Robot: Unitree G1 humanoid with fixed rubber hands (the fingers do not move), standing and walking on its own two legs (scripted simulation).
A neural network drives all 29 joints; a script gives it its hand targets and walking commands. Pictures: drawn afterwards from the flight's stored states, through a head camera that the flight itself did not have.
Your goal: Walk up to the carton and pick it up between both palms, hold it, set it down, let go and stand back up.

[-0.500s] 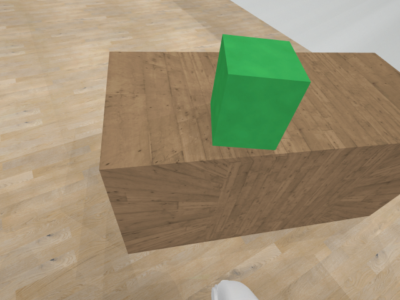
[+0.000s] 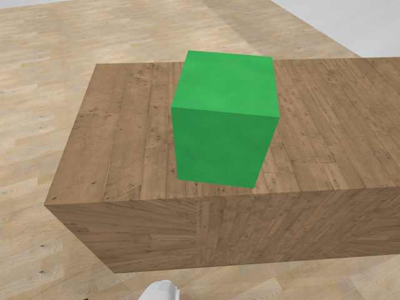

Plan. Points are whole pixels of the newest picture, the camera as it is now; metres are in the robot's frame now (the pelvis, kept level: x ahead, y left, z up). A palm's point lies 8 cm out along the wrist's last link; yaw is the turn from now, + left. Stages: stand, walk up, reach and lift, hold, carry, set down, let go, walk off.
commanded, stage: walk up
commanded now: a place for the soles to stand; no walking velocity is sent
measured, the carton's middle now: (222, 121) +0.51 -0.01 +0.05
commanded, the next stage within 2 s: reach and lift in 1.86 s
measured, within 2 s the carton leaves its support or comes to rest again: neither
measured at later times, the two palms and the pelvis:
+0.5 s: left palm out of the picture +0.12 +0.17 -0.10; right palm (381, 297) +0.18 -0.36 -0.11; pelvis +0.06 -0.10 -0.01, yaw +7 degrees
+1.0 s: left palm out of the picture +0.09 +0.19 -0.10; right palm (370, 291) +0.19 -0.33 -0.09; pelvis +0.05 -0.09 +0.00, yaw +8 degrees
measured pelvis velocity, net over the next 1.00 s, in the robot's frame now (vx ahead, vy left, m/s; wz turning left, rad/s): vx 0.05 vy -0.09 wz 0.15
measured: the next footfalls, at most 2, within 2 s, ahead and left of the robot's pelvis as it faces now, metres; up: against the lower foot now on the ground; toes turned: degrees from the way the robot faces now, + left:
left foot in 0.12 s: +0.14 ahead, +0.09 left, +0.00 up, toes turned +5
right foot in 0.36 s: +0.13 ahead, -0.22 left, +0.00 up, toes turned +5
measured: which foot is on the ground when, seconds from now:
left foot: up 0.00-0.10, down 0.12-0.38, up 0.40-0.62, down 0.64-1.00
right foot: down 0.00-0.14, up 0.16-0.34, down 0.36-1.00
